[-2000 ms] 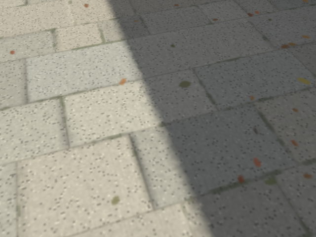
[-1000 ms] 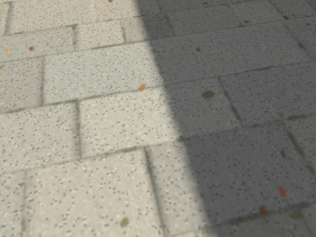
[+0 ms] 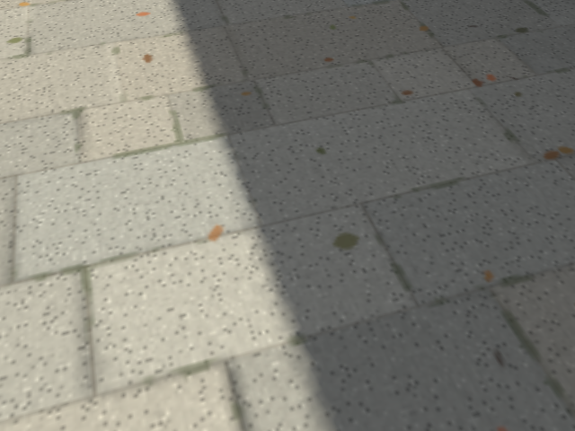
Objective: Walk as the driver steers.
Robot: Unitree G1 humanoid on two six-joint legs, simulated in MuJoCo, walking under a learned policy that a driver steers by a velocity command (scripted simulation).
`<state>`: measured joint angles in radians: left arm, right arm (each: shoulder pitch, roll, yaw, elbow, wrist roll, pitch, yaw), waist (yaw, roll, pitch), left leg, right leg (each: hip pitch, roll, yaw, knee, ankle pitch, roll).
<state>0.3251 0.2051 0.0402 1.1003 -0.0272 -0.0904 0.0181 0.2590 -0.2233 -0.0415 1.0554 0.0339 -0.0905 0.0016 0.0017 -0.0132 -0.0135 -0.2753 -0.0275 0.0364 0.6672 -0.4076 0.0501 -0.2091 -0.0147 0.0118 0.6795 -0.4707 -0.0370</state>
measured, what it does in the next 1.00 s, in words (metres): walks ahead, turning left: right foot, then left foot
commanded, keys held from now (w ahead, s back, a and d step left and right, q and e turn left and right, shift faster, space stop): w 0.18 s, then w+q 0.82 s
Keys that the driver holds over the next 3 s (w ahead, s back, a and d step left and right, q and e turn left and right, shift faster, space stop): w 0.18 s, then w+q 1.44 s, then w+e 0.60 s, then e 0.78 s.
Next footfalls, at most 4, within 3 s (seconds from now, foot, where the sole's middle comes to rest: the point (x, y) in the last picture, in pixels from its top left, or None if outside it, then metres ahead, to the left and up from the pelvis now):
0.32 right None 0.29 -0.20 -0.76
0.92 left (251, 427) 0.53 0.11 -0.76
1.42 right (260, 293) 0.89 0.10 -0.76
1.90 left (122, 300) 0.87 0.48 -0.76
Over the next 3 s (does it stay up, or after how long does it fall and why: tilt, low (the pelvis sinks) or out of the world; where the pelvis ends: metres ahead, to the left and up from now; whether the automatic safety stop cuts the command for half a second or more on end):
stays up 1.14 0.51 0.02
